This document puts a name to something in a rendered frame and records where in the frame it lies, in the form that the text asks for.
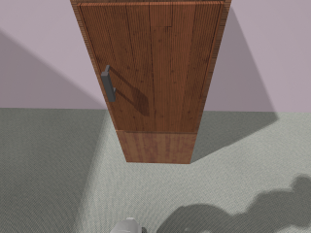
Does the cupboard door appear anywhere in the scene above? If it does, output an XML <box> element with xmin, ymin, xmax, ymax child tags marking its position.
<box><xmin>77</xmin><ymin>1</ymin><xmax>225</xmax><ymax>132</ymax></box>

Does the handle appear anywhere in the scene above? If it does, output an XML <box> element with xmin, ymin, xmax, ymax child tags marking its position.
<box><xmin>100</xmin><ymin>65</ymin><xmax>116</xmax><ymax>102</ymax></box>

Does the left robot thigh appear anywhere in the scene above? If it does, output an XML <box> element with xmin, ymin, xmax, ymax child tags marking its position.
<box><xmin>110</xmin><ymin>219</ymin><xmax>142</xmax><ymax>233</ymax></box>

